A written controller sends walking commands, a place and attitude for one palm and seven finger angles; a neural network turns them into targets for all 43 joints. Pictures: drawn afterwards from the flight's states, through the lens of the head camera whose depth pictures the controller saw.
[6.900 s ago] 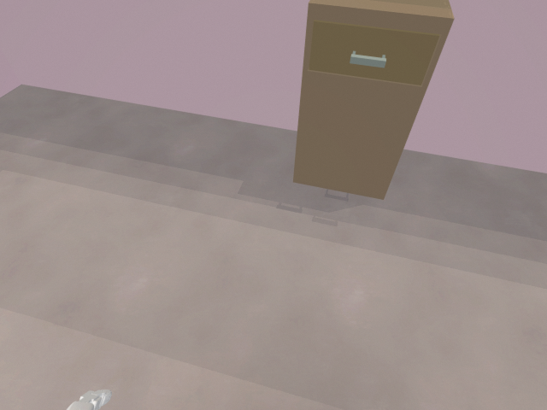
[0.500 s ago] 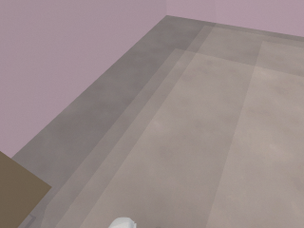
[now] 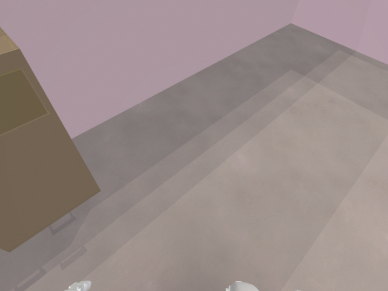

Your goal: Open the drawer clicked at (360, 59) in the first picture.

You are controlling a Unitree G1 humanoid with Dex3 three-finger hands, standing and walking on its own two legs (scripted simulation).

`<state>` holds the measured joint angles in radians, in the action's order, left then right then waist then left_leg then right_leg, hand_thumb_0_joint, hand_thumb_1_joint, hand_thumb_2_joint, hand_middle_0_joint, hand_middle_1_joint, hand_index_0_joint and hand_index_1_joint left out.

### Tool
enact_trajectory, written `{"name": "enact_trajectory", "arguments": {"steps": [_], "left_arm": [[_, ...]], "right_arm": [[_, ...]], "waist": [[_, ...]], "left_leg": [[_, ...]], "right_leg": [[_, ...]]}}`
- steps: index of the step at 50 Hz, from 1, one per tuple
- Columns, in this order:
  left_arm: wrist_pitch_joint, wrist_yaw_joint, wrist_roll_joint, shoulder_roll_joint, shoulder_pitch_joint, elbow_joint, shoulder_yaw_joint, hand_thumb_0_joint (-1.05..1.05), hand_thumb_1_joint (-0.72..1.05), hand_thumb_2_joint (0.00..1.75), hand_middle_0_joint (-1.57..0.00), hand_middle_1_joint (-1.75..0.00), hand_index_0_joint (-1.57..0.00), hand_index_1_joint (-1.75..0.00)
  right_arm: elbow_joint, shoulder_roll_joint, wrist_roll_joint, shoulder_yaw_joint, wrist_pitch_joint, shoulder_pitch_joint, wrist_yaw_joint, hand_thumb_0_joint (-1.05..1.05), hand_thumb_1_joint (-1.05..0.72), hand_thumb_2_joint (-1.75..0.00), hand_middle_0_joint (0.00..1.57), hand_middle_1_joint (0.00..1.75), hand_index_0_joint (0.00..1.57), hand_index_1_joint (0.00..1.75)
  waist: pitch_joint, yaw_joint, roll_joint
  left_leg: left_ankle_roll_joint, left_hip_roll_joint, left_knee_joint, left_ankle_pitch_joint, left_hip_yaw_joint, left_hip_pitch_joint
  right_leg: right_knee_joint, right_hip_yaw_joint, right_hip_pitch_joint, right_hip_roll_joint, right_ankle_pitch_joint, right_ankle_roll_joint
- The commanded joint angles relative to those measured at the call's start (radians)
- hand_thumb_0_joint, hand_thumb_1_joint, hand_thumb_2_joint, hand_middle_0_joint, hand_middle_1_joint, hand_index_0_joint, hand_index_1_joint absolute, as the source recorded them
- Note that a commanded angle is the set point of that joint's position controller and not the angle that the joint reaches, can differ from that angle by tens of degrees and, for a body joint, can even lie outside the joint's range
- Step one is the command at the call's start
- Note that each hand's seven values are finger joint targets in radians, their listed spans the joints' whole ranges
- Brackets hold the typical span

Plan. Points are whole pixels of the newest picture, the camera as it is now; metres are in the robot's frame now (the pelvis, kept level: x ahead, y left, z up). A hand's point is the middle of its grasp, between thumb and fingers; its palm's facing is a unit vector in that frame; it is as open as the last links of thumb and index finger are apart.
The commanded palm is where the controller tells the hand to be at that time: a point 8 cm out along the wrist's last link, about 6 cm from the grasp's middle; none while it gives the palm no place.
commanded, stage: turn to face it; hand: left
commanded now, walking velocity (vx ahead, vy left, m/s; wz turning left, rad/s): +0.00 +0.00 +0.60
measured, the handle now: out of the picture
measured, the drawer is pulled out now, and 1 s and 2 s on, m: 0.00 0.00 0.00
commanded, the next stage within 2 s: take the last steps up to it in 1.22 s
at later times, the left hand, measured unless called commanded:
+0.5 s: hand out of the picture -0.01 +0.17 -0.15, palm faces +0.33 -0.90 -0.27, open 7.4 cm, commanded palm none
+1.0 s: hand out of the picture -0.09 +0.24 -0.16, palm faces +0.58 -0.78 -0.24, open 7.4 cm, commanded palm none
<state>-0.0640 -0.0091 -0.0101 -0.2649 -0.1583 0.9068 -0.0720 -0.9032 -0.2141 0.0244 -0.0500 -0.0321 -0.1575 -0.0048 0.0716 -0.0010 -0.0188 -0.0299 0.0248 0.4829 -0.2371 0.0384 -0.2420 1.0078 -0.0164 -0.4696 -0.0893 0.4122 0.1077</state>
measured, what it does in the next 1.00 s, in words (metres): steps on the spot, turning left: right foot, then left foot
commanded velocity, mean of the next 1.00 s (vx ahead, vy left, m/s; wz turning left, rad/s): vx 0.00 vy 0.00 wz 0.54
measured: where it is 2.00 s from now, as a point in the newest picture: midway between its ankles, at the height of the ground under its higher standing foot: outside the picture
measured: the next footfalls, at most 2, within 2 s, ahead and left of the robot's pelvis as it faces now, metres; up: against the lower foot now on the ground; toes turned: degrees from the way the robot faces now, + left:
right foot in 0.16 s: +0.05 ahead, -0.14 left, +0.00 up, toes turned +4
left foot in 0.62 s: -0.04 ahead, +0.11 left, +0.00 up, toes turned +30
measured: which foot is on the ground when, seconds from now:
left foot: down 0.00-0.16, up 0.18-0.60, down 0.62-1.00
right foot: up 0.00-0.14, down 0.16-0.62, up 0.64-1.00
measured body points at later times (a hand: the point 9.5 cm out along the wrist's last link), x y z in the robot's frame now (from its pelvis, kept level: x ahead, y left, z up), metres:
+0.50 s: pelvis -0.02 -0.04 +0.00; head +0.02 -0.05 +0.45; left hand -0.03 +0.22 -0.13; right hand +0.11 -0.28 -0.16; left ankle -0.07 +0.11 -0.68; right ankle +0.01 -0.14 -0.74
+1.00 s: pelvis -0.05 +0.01 +0.00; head -0.05 +0.03 +0.45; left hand -0.12 +0.28 -0.14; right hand +0.15 -0.16 -0.13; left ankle -0.07 +0.09 -0.74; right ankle +0.04 -0.14 -0.67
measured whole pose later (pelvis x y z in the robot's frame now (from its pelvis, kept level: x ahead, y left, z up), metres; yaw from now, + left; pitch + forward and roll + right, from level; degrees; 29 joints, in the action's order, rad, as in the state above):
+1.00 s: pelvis -0.05 +0.01 +0.00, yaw +34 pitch -1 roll -2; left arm -0.07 -0.02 -0.01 -0.25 -0.15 0.91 -0.06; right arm -0.91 -0.20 0.03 -0.04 -0.03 -0.20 0.00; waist 0.06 0.01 -0.01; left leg -0.07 0.06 0.45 -0.19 0.05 -0.25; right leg 0.98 -0.01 -0.44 -0.08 0.40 0.10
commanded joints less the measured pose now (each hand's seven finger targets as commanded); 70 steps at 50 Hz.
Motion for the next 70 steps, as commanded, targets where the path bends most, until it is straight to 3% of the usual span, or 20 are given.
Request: {"name": "enact_trajectory", "arguments": {"steps": [1,6,7,8,9,10,14,26,29,30,31,32,39,50,57,58,60,61,65,70], "left_arm": [[0.033,-0.01,0.001,-0.061,0.045,-0.11,-0.013,0.0,0.9,0.9,-0.2,-0.3,-0.2,-0.3],[0.056,-0.016,0.009,-0.069,-0.061,-0.101,-0.015,0.0,0.9,0.9,-0.2,-0.3,-0.2,-0.3],[0.069,-0.021,0.004,-0.108,-0.098,-0.094,-0.022,0.0,0.9,0.9,-0.2,-0.3,-0.2,-0.3],[0.079,-0.031,-0.013,-0.21,-0.116,-0.096,-0.043,0.0,0.9,0.9,-0.2,-0.3,-0.2,-0.3],[0.07,-0.032,-0.01,-0.238,-0.112,-0.107,-0.039,0.0,0.9,0.9,-0.2,-0.3,-0.2,-0.3],[0.066,-0.034,-0.008,-0.196,-0.062,-0.122,-0.032,0.0,0.9,0.9,-0.2,-0.3,-0.2,-0.3],[0.073,-0.025,-0.005,-0.096,0.039,-0.137,-0.003,0.0,0.9,0.9,-0.2,-0.3,-0.2,-0.3],[0.06,-0.023,-0.022,-0.175,-0.116,-0.063,-0.033,0.0,0.9,0.9,-0.2,-0.3,-0.2,-0.3],[0.05,-0.017,-0.011,-0.176,-0.095,-0.056,-0.036,0.0,0.9,0.9,-0.2,-0.3,-0.2,-0.3],[0.044,-0.014,-0.003,-0.153,-0.092,-0.062,-0.031,0.0,0.9,0.9,-0.2,-0.3,-0.2,-0.3],[0.04,-0.006,0.005,-0.084,-0.078,-0.103,-0.021,0.0,0.9,0.9,-0.2,-0.3,-0.2,-0.3],[0.032,-0.01,-0.005,-0.066,0.007,-0.139,-0.004,0.0,0.9,0.9,-0.2,-0.3,-0.2,-0.3],[0.029,-0.002,-0.007,-0.084,-0.043,-0.053,-0.017,0.0,0.9,0.9,-0.2,-0.3,-0.2,-0.3],[0.029,-0.015,-0.004,-0.059,0.036,-0.088,-0.005,0.0,0.9,0.9,-0.2,-0.3,-0.2,-0.3],[0.052,-0.026,0.008,-0.04,-0.085,-0.056,-0.002,0.0,0.9,0.9,-0.2,-0.3,-0.2,-0.3],[0.06,-0.03,0.004,-0.067,-0.112,-0.047,-0.006,0.0,0.9,0.9,-0.2,-0.3,-0.2,-0.3],[0.069,-0.035,-0.015,-0.193,-0.112,-0.059,-0.028,0.0,0.9,0.9,-0.2,-0.3,-0.2,-0.3],[0.062,-0.037,-0.01,-0.177,-0.084,-0.072,-0.02,0.0,0.9,0.9,-0.2,-0.3,-0.2,-0.3],[0.075,-0.031,-0.002,-0.068,0.011,-0.071,0.001,0.0,0.9,0.9,-0.2,-0.3,-0.2,-0.3],[0.095,-0.023,-0.013,-0.056,-0.15,0.013,0.005,0.0,0.9,0.9,-0.2,-0.3,-0.2,-0.3]], "right_arm": [[0.056,-0.228,0.002,-0.066,0.009,-0.05,0.009,0.0,-0.9,-0.9,0.2,0.3,0.2,0.3],[0.076,-0.221,-0.004,-0.072,0.002,-0.004,0.005,0.0,-0.9,-0.9,0.2,0.3,0.2,0.3],[0.081,-0.181,-0.012,-0.068,0.004,-0.017,0.002,0.0,-0.9,-0.9,0.2,0.3,0.2,0.3],[0.097,-0.106,-0.02,-0.054,0.006,-0.044,-0.003,0.0,-0.9,-0.9,0.2,0.3,0.2,0.3],[0.113,-0.141,-0.01,-0.062,0.001,-0.02,0.0,0.0,-0.9,-0.9,0.2,0.3,0.2,0.3],[0.101,-0.165,-0.006,-0.071,-0.01,-0.037,-0.004,0.0,-0.9,-0.9,0.2,0.3,0.2,0.3],[0.032,-0.133,0.002,-0.067,-0.033,-0.074,-0.027,0.0,-0.9,-0.9,0.2,0.3,0.2,0.3],[0.061,-0.09,-0.014,-0.032,-0.014,0.042,-0.03,0.0,-0.9,-0.9,0.2,0.3,0.2,0.3],[0.045,-0.119,-0.01,-0.038,-0.003,-0.041,-0.026,0.0,-0.9,-0.9,0.2,0.3,0.2,0.3],[0.033,-0.17,-0.01,-0.051,0.007,-0.099,-0.027,0.0,-0.9,-0.9,0.2,0.3,0.2,0.3],[0.033,-0.286,-0.003,-0.08,0.016,-0.153,-0.019,0.0,-0.9,-0.9,0.2,0.3,0.2,0.3],[0.006,-0.337,-0.007,-0.088,0.011,-0.218,-0.009,0.0,-0.9,-0.9,0.2,0.3,0.2,0.3],[0.055,-0.208,-0.008,-0.044,0.026,-0.036,0.015,0.0,-0.9,-0.9,0.2,0.3,0.2,0.3],[0.038,-0.197,0.001,-0.052,0.012,-0.095,0.013,0.0,-0.9,-0.9,0.2,0.3,0.2,0.3],[0.031,-0.169,-0.004,-0.049,0.007,-0.07,0.011,0.0,-0.9,-0.9,0.2,0.3,0.2,0.3],[0.03,-0.136,-0.012,-0.045,0.008,-0.073,0.007,0.0,-0.9,-0.9,0.2,0.3,0.2,0.3],[0.061,-0.078,-0.015,-0.039,0.005,-0.069,0.006,0.0,-0.9,-0.9,0.2,0.3,0.2,0.3],[0.053,-0.109,-0.006,-0.053,-0.008,-0.062,0.006,0.0,-0.9,-0.9,0.2,0.3,0.2,0.3],[-0.03,-0.091,-0.001,-0.052,-0.028,-0.132,-0.008,0.0,-0.9,-0.9,0.2,0.3,0.2,0.3],[-0.034,-0.068,0.007,-0.041,-0.014,-0.067,-0.013,0.0,-0.9,-0.9,0.2,0.3,0.2,0.3]], "waist": [[-0.101,0.041,0.189],[-0.151,-0.015,0.165],[-0.176,-0.033,0.071],[-0.194,-0.038,-0.241],[-0.168,-0.044,-0.255],[-0.131,-0.017,-0.143],[-0.018,0.032,-0.166],[-0.096,-0.049,-0.208],[-0.139,0.004,-0.159],[-0.176,0.041,-0.016],[-0.182,0.076,0.308],[-0.182,0.109,0.312],[-0.123,0.018,0.145],[-0.095,0.048,0.16],[-0.155,-0.011,0.14],[-0.166,-0.022,0.077],[-0.116,-0.031,-0.253],[-0.097,-0.021,-0.129],[-0.012,0.042,-0.102],[-0.006,-0.024,-0.153]], "left_leg": [[-0.143,-0.243,-0.121,0.361,0.288,0.097],[-0.089,-0.173,-0.002,0.38,0.322,-0.026],[-0.036,-0.122,0.081,0.232,0.285,-0.14],[0.058,0.027,0.307,-0.175,0.087,-0.348],[0.075,0.033,0.515,-0.382,0.045,-0.362],[0.069,-0.002,0.642,-0.317,0.071,-0.327],[0.098,-0.047,0.771,-0.123,0.004,-0.342],[0.097,-0.06,0.277,-0.213,-0.147,-0.175],[0.075,-0.044,0.047,-0.023,-0.165,0.001],[0.053,-0.09,-0.064,0.116,-0.083,0.148],[-0.069,-0.355,-0.112,0.453,0.285,0.292],[-0.173,-0.459,-0.123,0.641,0.366,0.264],[-0.107,-0.244,-0.142,0.431,0.161,0.139],[-0.158,-0.252,-0.173,0.234,0.328,0.105],[-0.099,-0.173,-0.073,0.275,0.325,-0.034],[-0.053,-0.128,-0.016,0.172,0.287,-0.124],[0.06,0.061,0.373,-0.314,0.038,-0.341],[0.055,0.024,0.532,-0.321,0.068,-0.293],[0.074,-0.024,0.699,-0.127,0.033,-0.303],[0.087,-0.066,0.558,-0.11,-0.026,-0.305]], "right_leg": [[-0.126,0.01,-0.001,0.023,0.025,-0.007],[-0.519,-0.015,0.284,0.066,-0.144,-0.027],[-0.66,0.05,0.446,-0.01,-0.233,-0.042],[-0.734,0.319,0.594,-0.294,-0.308,-0.136],[-0.731,0.392,0.451,-0.435,-0.397,-0.236],[-0.74,0.308,0.343,-0.401,-0.311,-0.259],[-0.722,0.05,0.266,-0.221,-0.298,-0.186],[-0.586,-0.091,0.408,-0.301,-0.574,-0.225],[-0.451,-0.164,0.337,-0.275,-0.506,-0.154],[-0.301,-0.186,0.231,-0.243,-0.397,-0.108],[-0.076,-0.215,-0.068,-0.093,0.086,-0.019],[0.079,-0.104,-0.138,-0.048,0.293,-0.014],[0.159,0.0,-0.093,-0.032,-0.043,-0.011],[-0.1,0.014,-0.014,0.019,0.025,-0.015],[-0.536,-0.01,0.32,0.069,-0.16,-0.05],[-0.653,0.039,0.437,0.014,-0.215,-0.065],[-0.763,0.394,0.425,-0.386,-0.322,-0.242],[-0.757,0.332,0.295,-0.385,-0.313,-0.287],[-0.742,0.11,0.236,-0.193,-0.296,-0.21],[-0.801,0.121,0.331,-0.192,-0.079,-0.212]]}}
